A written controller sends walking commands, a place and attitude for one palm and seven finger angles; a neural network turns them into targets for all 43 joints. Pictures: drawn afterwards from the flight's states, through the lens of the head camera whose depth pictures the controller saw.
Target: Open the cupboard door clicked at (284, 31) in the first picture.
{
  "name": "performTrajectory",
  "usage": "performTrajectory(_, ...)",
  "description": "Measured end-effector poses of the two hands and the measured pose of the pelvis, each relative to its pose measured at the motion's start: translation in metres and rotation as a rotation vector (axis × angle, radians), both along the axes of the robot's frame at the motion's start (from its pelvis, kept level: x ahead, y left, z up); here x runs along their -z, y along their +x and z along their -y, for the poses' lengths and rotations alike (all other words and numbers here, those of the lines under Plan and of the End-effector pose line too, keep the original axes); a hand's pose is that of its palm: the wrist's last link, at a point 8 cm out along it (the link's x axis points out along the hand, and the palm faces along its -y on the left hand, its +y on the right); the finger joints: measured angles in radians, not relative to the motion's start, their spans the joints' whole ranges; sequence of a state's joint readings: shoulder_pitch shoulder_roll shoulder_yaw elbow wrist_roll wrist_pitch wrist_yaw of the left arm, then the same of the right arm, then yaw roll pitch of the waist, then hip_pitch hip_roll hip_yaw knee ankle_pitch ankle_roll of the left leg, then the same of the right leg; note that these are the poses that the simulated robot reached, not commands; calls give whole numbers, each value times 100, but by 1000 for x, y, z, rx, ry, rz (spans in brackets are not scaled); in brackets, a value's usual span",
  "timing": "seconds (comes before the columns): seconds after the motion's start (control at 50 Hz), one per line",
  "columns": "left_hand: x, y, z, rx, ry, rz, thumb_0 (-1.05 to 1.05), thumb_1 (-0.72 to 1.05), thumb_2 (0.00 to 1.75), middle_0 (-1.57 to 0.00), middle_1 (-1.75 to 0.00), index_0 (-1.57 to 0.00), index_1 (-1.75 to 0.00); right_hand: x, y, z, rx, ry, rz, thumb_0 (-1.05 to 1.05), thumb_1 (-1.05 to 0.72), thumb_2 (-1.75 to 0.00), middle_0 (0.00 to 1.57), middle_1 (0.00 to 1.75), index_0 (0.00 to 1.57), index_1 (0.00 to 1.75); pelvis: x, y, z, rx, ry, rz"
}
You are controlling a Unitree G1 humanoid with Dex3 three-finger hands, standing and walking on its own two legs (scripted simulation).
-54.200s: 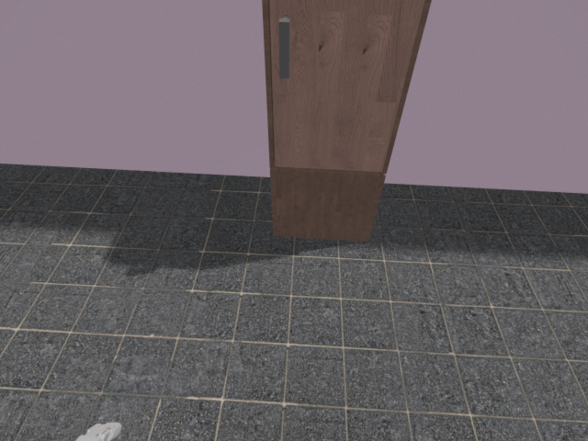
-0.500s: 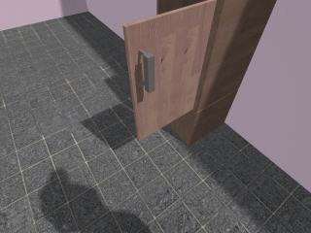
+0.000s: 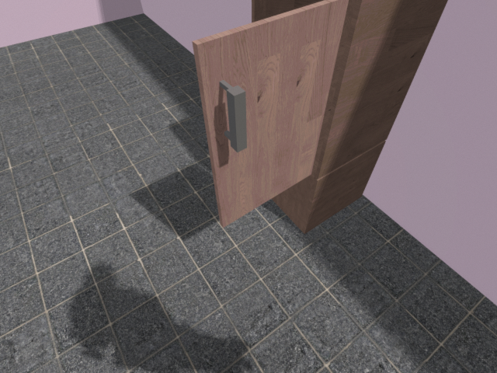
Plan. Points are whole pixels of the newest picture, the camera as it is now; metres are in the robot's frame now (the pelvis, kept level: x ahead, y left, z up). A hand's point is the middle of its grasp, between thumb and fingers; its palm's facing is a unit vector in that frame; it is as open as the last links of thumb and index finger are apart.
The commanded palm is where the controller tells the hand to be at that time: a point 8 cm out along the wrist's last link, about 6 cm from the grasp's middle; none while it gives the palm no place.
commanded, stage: look to check the result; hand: left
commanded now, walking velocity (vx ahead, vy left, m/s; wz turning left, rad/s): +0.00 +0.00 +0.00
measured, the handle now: (231, 116) +0.59 +0.08 +0.08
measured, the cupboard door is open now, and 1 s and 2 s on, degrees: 92 92 92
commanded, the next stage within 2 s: stand and wait in 0.02 s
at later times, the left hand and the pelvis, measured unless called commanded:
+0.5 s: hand out of the picture +0.08 +0.23 -0.16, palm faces +0.00 -0.95 -0.32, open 7.4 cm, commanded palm none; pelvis +0.01 +0.00 +0.00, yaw +0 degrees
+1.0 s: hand out of the picture +0.07 +0.23 -0.16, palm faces -0.01 -0.95 -0.31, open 7.4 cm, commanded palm none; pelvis +0.01 +0.00 +0.00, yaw +0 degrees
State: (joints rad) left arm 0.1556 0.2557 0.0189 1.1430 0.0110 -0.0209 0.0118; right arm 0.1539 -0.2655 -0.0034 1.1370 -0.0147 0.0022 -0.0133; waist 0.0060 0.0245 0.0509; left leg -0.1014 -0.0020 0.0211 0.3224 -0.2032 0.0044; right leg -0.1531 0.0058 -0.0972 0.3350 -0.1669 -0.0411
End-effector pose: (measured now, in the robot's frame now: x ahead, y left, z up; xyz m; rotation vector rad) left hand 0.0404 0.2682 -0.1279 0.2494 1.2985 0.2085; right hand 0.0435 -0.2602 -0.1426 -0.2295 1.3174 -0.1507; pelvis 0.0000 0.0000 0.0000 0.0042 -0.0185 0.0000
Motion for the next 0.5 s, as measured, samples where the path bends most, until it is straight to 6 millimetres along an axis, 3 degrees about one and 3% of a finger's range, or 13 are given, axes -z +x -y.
performTrajectory(0.24,-6,31,-5,29,16,62,0,90,90,-21,-30,-21,-30,-9,23,17,-14,-36,44,0,-91,-90,20,30,20,30,-1,7,3,-1,-1,0)
performTrajectory(0.5,-8,38,-9,36,24,59,0,90,90,-21,-30,-21,-30,-11,28,21,-19,-43,42,0,-91,-90,20,30,20,30,-2,11,4,-1,-1,-2)
